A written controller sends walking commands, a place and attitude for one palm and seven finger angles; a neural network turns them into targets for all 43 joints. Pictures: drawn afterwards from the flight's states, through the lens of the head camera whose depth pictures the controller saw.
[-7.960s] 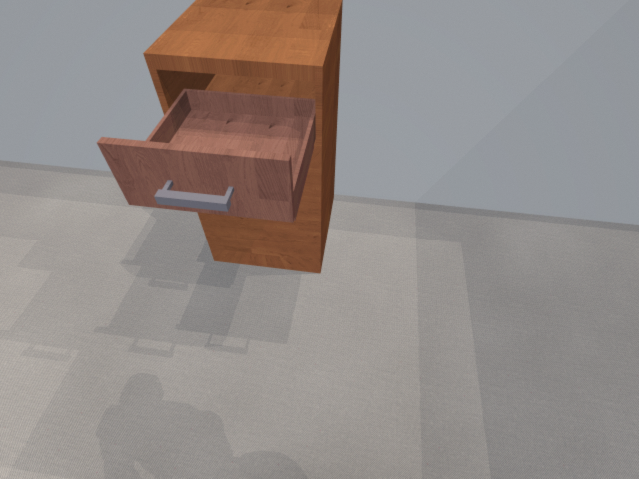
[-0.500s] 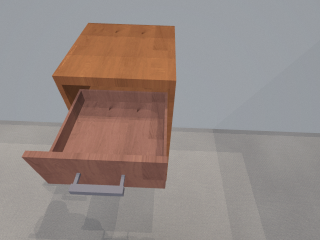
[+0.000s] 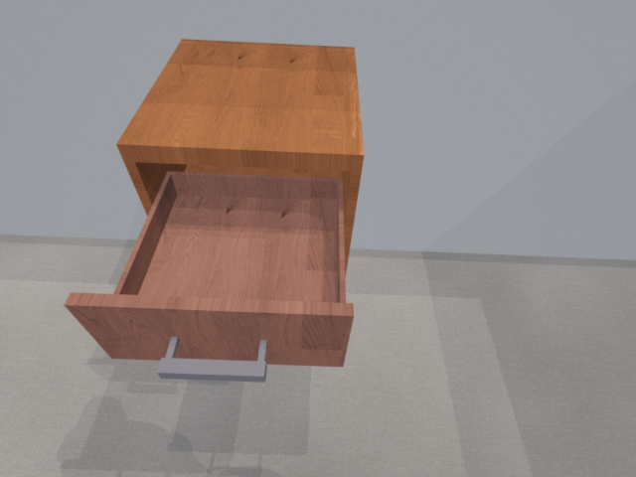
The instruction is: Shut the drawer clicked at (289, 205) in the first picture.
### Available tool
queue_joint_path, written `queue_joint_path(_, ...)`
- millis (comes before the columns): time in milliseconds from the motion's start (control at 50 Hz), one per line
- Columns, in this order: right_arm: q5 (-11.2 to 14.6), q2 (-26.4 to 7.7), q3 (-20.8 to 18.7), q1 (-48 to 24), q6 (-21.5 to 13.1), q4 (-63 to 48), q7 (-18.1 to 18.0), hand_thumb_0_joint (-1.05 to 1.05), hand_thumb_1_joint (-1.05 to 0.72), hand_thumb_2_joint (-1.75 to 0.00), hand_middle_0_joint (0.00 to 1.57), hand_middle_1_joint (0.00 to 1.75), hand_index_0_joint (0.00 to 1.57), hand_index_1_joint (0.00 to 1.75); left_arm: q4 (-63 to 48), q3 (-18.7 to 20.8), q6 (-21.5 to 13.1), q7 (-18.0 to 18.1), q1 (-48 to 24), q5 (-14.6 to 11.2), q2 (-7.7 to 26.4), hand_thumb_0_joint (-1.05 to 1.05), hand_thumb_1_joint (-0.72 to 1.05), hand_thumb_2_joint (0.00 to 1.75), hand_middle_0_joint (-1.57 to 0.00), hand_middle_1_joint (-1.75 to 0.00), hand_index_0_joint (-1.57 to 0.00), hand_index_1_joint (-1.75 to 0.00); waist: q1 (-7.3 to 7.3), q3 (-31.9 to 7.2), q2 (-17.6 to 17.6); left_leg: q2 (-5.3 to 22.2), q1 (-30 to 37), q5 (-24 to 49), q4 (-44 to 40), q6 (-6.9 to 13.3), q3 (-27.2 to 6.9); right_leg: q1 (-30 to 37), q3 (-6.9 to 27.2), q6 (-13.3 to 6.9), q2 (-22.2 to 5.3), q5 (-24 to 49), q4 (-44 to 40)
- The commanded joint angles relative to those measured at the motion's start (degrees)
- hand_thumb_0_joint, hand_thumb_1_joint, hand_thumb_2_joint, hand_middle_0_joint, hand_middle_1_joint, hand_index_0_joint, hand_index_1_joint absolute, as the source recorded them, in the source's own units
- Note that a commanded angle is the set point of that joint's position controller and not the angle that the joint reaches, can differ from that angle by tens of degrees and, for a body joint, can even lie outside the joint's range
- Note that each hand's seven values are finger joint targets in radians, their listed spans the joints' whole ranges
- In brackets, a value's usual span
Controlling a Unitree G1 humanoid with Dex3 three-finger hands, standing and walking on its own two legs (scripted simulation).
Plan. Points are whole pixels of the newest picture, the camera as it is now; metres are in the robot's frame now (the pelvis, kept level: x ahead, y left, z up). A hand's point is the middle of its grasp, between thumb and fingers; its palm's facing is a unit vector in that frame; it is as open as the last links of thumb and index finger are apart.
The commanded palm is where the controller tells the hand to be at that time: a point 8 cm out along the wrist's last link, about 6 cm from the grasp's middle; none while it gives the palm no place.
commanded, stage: come to a stop and stand still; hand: left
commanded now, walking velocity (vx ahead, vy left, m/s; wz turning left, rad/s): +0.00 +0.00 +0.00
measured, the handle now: (216, 357) +0.29 +0.17 -0.07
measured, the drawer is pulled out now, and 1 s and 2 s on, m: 0.30 0.29 0.29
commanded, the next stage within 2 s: look again from close up in 0.10 s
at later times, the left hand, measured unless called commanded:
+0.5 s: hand out of the picture -0.02 +0.16 -0.18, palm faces +0.02 -0.98 -0.17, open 7.4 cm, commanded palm none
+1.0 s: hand (193, 443) +0.17 +0.17 -0.05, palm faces +0.25 -0.95 -0.19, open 7.0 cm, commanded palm +0.10 +0.19 -0.06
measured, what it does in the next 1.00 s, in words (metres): stands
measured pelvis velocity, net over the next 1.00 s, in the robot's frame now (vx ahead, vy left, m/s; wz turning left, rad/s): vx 0.00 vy -0.02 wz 0.02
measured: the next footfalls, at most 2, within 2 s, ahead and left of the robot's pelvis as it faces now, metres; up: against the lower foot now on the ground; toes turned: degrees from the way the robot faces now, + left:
none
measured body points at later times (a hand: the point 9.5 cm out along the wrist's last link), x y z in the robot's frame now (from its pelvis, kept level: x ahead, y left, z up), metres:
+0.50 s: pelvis +0.01 +0.00 +0.00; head +0.02 +0.00 +0.45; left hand -0.02 +0.21 -0.16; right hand +0.00 -0.22 -0.16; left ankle +0.02 +0.07 -0.74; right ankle -0.03 -0.14 -0.74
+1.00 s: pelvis +0.00 -0.02 -0.02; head -0.01 -0.05 +0.43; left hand +0.15 +0.22 -0.03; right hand +0.11 -0.29 -0.13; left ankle +0.02 +0.07 -0.74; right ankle -0.03 -0.14 -0.74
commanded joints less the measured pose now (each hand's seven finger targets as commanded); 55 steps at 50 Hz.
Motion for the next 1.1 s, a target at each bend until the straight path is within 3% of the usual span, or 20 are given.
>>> queue_joint_path(0, 0.1, -6.5, -1.1, 3.2, -0.8, -1.3, -0.5, 0.0, -0.9, -0.9, 0.2, 0.3, 0.2, 0.3, -0.8, 0.8, -0.6, 0.5, 5.1, 0.0, 4.4, 0.0, 0.9, 0.9, -0.2, -0.3, -0.2, -0.3, 0.26, 1.9, 0.4, 10.0, 1.3, -0.6, -6.8, -1.5, -10.9, -4.9, 2.8, -2.8, -3.6, 2.6, -3.4)
queue_joint_path(40, 0.1, -6.7, -1.1, 3.2, -0.9, -1.2, -0.6, 0.0, -0.9, -0.9, 0.2, 0.3, 0.2, 0.3, -0.8, 0.8, -0.5, 0.5, 5.2, 0.0, 4.5, 0.0, 0.9, 0.9, -0.2, -0.3, -0.2, -0.3, 0.35, 1.9, 1.7, 10.3, 1.6, -0.6, -7.3, -1.5, -11.1, -5.3, 2.5, -2.7, -3.4, 2.2, -3.1)
queue_joint_path(420, 0.3, -5.7, -1.0, 3.8, -1.0, -0.8, -0.7, 0.0, -0.9, -0.9, 0.2, 0.3, 0.2, 0.3, -0.4, 0.8, -0.5, 0.6, 5.9, -0.1, 4.3, 0.0, 0.9, 0.9, -0.2, -0.3, -0.2, -0.3, 0.14, 2.0, 1.6, 9.8, 2.3, 3.6, -5.6, -1.5, -10.1, -5.8, 3.3, -2.9, -3.6, 3.9, -3.5)
queue_joint_path(500, 0.2, -5.4, -0.9, 3.9, -1.2, -0.5, -0.8, 0.0, -0.9, -0.9, 0.2, 0.3, 0.2, 0.3, -0.3, 0.8, -0.8, 0.7, 6.2, -0.1, 3.9, 0.0, 0.9, 0.9, -0.2, -0.3, -0.2, -0.3, 0.12, 0.9, -0.1, 9.5, 3.1, 6.8, -3.7, -1.5, -9.2, -5.4, 3.9, -3.1, -4.0, 6.3, -3.6)
queue_joint_path(740, 0.3, -5.3, -0.8, 4.1, -1.1, -0.2, -0.9, 0.0, -0.9, -0.9, 0.2, 0.3, 0.2, 0.3, -1.0, 1.0, -0.7, 0.7, 5.2, -0.3, 4.5, 0.0, 0.9, 0.9, -0.2, -0.3, -0.2, -0.3, 0.2, 0.8, 1.1, 9.7, 3.1, 8.7, -3.0, -1.6, -8.9, -4.8, 4.1, -3.3, -3.8, 6.9, -3.5)
queue_joint_path(760, 0.3, -7.2, -0.3, 0.4, -1.4, -5.5, -0.7, 0.0, -0.9, -0.9, 0.2, 0.3, 0.2, 0.3, 0.6, 1.0, -2.1, 2.2, 5.7, 0.7, 5.1, 0.0, 0.9, 0.9, -0.2, -0.3, -0.2, -0.3, 0.55, 2.5, 0.2, 9.9, -1.9, 18.4, 6.2, -3.2, -7.4, -4.5, 4.8, -3.0, -4.1, 15.3, -2.9)
queue_joint_path(780, 3.0, -17.6, -2.8, 1.2, -9.5, -26.9, -2.5, 0.0, -0.9, -0.9, 0.2, 0.3, 0.2, 0.3, -88.1, 6.3, -13.0, 2.1, -32.9, -10.3, 16.5, 0.0, 0.9, 0.9, -0.22, -0.32, -0.22, -0.32, -6.07, -25.9, 9.8, 4.5, 17.1, 17.8, 1.4, -3.9, -4.9, -4.4, -0.8, -3.5, 1.6, 16.2, 2.8)
queue_joint_path(800, 2.4, -11.8, -0.1, -3.9, -15.4, -23.3, -4.3, 0.0, -0.9, -0.9, 0.2, 0.3, 0.2, 0.3, -74.5, 6.3, -10.0, 4.6, -10.3, -6.4, 12.9, 0.0, 0.9, 0.9, -0.24, -0.34, -0.24, -0.34, -0.2, -25.6, 17.7, 7.3, 19.1, 23.0, 0.0, -4.7, -4.3, -6.2, -1.5, -4.6, 2.6, 4.5, 7.7)
queue_joint_path(820, 1.8, -12.1, -1.3, -3.0, -17.4, -19.6, -4.1, 0.0, -0.9, -0.9, 0.2, 0.3, 0.2, 0.3, -68.4, 3.2, -7.2, 7.5, -5.7, -7.4, 8.6, 0.0, 0.9, 0.9, -0.26, -0.37, -0.26, -0.37, -1.85, -20.6, 14.8, 7.0, 12.8, 18.3, -0.7, -6.7, -5.1, -9.3, -2.7, -3.9, 2.7, -1.3, 8.9)
queue_joint_path(840, 2.5, -9.9, -1.2, -1.3, -17.2, -18.8, -3.1, 0.0, -0.9, -0.9, 0.2, 0.3, 0.2, 0.3, -55.5, -3.4, -1.9, 7.1, 9.3, -7.1, -3.1, 0.0, 0.9, 0.9, -0.28, -0.39, -0.28, -0.39, -2.26, -10.5, 9.0, 7.0, 6.1, 10.0, -1.9, -5.7, -6.5, -13.4, -3.2, -3.5, 2.3, -3.7, 9.1)
queue_joint_path(860, 3.0, -11.8, -1.2, -2.3, -17.5, -23.9, -2.9, 0.0, -0.9, -0.9, 0.2, 0.3, 0.2, 0.3, -67.1, -6.0, -3.3, 5.6, 1.8, -9.9, -4.8, 0.0, 0.9, 0.9, -0.3, -0.41, -0.3, -0.41, -2.44, -4.1, 6.9, 6.4, -0.4, 3.6, -0.5, -4.9, -7.3, -12.6, -4.2, -3.4, 1.9, -1.8, 7.7)
queue_joint_path(880, 2.6, -13.3, -2.1, -3.7, -18.3, -25.6, -3.0, 0.0, -0.9, -0.9, 0.2, 0.3, 0.2, 0.3, -67.5, -2.9, -5.8, 4.9, 2.1, -9.4, -1.2, 0.0, 0.9, 0.9, -0.32, -0.43, -0.32, -0.43, -3.25, -2.9, 3.2, 5.6, -3.5, -2.0, 2.6, -4.1, -7.2, -14.3, -4.3, -3.3, 2.1, -1.5, 5.7)
queue_joint_path(900, 1.7, -13.5, -2.5, -4.0, -18.9, -27.4, -3.0, 0.0, -0.9, -0.9, 0.2, 0.3, 0.2, 0.3, -65.7, -2.2, -8.4, 3.9, 4.0, -8.8, -0.7, 0.0, 0.9, 0.9, -0.34, -0.45, -0.34, -0.45, -3.84, -1.0, -2.3, 4.6, -6.8, -3.6, 5.5, -3.6, -7.0, -16.7, -4.6, -3.1, 2.4, -2.2, 5.6)
queue_joint_path(960, 0.7, -12.7, -4.2, -7.1, -18.1, -33.0, -1.2, 0.0, -0.9, -0.9, 0.2, 0.3, 0.2, 0.3, -54.8, -0.8, -16.3, -2.7, 24.4, -10.6, -5.5, 0.0, 0.9, 0.9, -0.4, -0.52, -0.4, -0.52, 0.94, -2.8, -16.4, 4.4, -16.0, -1.0, 14.0, -4.4, -5.3, -23.4, -5.8, -3.2, 3.6, -3.6, 12.1)
queue_joint_path(980, 0.7, -12.6, -4.5, -8.3, -17.7, -34.6, -0.8, 0.0, -0.9, -0.9, 0.2, 0.3, 0.2, 0.3, -55.1, -0.1, -19.5, -5.6, 27.4, -12.1, -5.5, 0.0, 0.9, 0.9, -0.42, -0.54, -0.42, -0.54, 1.84, -4.5, -18.9, 3.9, -19.8, -2.2, 16.6, -4.6, -4.5, -24.9, -5.3, -3.1, 3.5, -3.7, 14.7)
queue_joint_path(1000, 0.5, -13.0, -4.6, -8.8, -18.0, -36.9, -0.7, 0.0, -0.9, -0.9, 0.2, 0.3, 0.2, 0.3, -59.1, -0.7, -22.9, -7.3, 23.7, -12.6, -5.0, 0.0, 0.9, 0.9, -0.44, -0.56, -0.44, -0.56, 1.61, -7.3, -17.9, 3.5, -22.3, -3.6, 19.1, -4.3, -3.9, -25.8, -3.9, -2.9, 3.1, -4.2, 17.0)
queue_joint_path(1020, 0.5, -12.6, -4.7, -8.9, -18.4, -38.4, -0.5, 0.0, -0.9, -0.9, 0.2, 0.3, 0.2, 0.3, -64.6, 1.0, -26.4, -8.5, 19.8, -12.9, -2.6, 0.0, 0.9, 0.9, -0.46, -0.58, -0.46, -0.58, 2.37, -9.8, -10.3, 3.2, -22.1, -3.6, 21.0, -4.4, -3.2, -26.3, -2.7, -3.3, 2.7, -3.9, 19.3)
queue_joint_path(1040, 0.1, -12.6, -5.3, -9.3, -18.5, -39.7, -0.5, 0.0, -0.9, -0.9, 0.2, 0.3, 0.2, 0.3, -71.5, 4.1, -29.8, -9.0, 15.9, -12.7, 1.7, 0.0, 0.9, 0.9, -0.48, -0.6, -0.48, -0.6, 2.66, -15.6, -2.6, 3.2, -20.5, -2.9, 22.6, -4.4, -2.7, -26.7, -1.8, -3.8, 2.7, -4.5, 21.5)
queue_joint_path(1060, -0.1, -11.9, -5.3, -8.9, -18.6, -39.8, -0.6, 0.0, -0.9, -0.9, 0.2, 0.3, 0.2, 0.3, -74.3, 7.4, -32.5, -9.2, 15.6, -12.5, 5.1, 0.0, 0.9, 0.9, -0.5, -0.62, -0.5, -0.62, 2.76, -17.6, 3.9, 3.3, -19.9, -2.0, 24.4, -4.4, -2.4, -28.4, -1.0, -4.2, 2.8, -4.3, 23.3)
queue_joint_path(1080, -0.2, -11.5, -5.2, -8.6, -18.4, -40.0, -0.6, 0.0, -0.9, -0.9, 0.2, 0.3, 0.2, 0.3, -77.4, 10.1, -35.2, -9.3, 14.7, -12.4, 7.8, 0.0, 0.9, 0.9, -0.52, -0.65, -0.52, -0.65, 2.42, -19.5, 7.9, 3.4, -19.9, -1.0, 26.5, -4.3, -2.5, -30.2, -0.8, -4.6, 2.9, -3.3, 25.3)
